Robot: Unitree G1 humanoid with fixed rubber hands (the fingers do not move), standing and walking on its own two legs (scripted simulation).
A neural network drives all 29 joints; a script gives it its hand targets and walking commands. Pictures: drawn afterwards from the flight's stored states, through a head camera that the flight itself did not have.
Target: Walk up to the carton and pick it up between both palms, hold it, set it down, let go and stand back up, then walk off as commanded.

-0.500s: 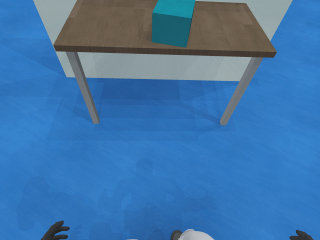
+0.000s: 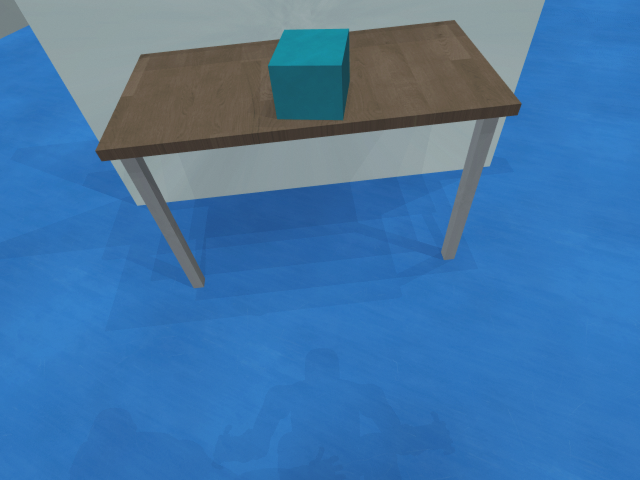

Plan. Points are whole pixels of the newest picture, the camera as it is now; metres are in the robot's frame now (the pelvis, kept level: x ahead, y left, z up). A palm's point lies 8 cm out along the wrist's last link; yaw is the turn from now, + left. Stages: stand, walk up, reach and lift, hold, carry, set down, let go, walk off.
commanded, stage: walk off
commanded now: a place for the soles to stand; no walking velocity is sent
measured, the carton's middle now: (313, 74) +1.04 +0.03 -0.02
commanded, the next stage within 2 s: stand in 1.26 s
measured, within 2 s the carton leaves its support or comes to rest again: neither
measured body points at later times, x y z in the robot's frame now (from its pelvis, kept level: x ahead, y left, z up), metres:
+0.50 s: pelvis +0.01 -0.01 +0.00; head +0.05 -0.01 +0.45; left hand +0.14 +0.29 -0.12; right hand +0.14 -0.34 -0.10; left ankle +0.01 +0.11 -0.73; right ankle -0.04 -0.15 -0.73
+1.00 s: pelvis -0.04 -0.01 +0.00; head -0.02 -0.02 +0.45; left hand +0.06 +0.30 -0.11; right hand +0.04 -0.33 -0.12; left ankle +0.01 +0.11 -0.73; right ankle -0.04 -0.15 -0.73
